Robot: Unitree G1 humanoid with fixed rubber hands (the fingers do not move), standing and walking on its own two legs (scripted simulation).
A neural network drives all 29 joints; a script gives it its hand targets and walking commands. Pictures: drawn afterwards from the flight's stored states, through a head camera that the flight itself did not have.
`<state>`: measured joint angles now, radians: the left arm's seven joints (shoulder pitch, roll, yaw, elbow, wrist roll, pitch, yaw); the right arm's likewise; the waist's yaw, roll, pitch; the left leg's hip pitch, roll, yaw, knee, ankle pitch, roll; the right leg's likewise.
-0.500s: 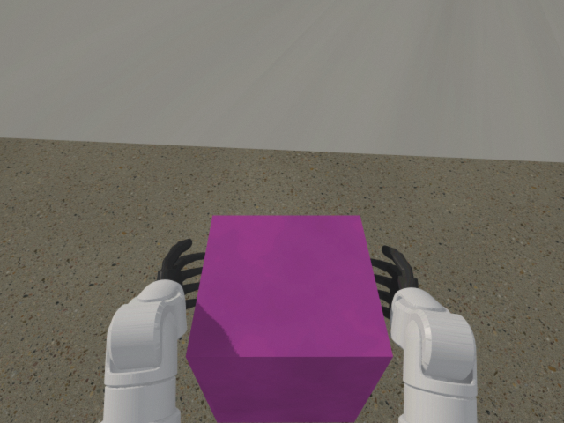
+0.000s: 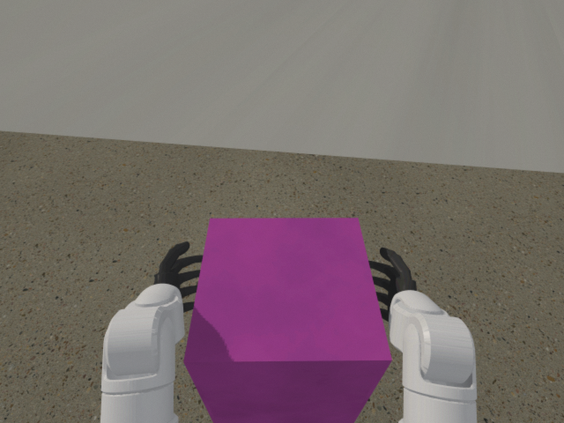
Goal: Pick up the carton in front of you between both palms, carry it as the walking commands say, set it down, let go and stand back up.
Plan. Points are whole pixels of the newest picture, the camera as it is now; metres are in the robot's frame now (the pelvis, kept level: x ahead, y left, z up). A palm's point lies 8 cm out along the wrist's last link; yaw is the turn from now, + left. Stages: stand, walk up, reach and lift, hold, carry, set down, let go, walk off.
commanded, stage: carry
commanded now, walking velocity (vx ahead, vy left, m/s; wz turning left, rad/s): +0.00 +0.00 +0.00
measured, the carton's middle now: (284, 325) +0.27 +0.00 +0.01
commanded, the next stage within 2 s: hold in 1.38 s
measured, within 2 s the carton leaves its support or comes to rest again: neither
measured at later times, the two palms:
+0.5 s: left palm (159, 334) +0.22 +0.16 +0.07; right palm (396, 340) +0.22 -0.14 +0.07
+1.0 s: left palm (161, 328) +0.24 +0.17 +0.04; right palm (380, 334) +0.24 -0.13 +0.04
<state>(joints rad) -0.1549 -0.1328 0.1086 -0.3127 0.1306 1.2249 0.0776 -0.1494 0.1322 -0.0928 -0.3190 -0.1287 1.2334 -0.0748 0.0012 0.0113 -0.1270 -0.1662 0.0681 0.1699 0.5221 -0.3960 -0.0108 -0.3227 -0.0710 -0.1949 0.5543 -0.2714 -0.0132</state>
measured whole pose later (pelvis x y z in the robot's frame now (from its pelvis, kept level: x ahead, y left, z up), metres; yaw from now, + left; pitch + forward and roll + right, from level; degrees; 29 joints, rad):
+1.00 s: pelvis -0.05 +0.02 +0.00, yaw +0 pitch +2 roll +0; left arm -0.24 -0.15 0.20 0.20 0.25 0.68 0.02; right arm -0.24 0.15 -0.18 0.20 -0.25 0.69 -0.02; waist 0.00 0.00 -0.08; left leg -0.24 0.04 0.18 0.53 -0.33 0.03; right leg -0.36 -0.10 -0.18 0.50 -0.16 0.00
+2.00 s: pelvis -0.10 -0.03 -0.03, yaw +13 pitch +10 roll +0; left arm -0.71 -0.15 0.54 0.67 0.47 0.30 -0.05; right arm -0.63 0.20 -0.55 0.52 -0.46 0.35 0.02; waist -0.04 0.02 0.16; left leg -0.66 -0.02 -0.05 0.78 -0.30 -0.01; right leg -0.70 0.00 0.02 0.75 -0.23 0.01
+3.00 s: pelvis -0.14 -0.04 -0.29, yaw +16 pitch +47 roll +2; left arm -1.11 -0.05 0.44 0.69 0.20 0.28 0.13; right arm -1.08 -0.09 -0.48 0.67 -0.22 0.31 0.02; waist -0.09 0.06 -0.07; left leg -2.10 -0.08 -0.02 1.82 -0.54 -0.03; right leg -2.16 -0.01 0.05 1.80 -0.45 0.03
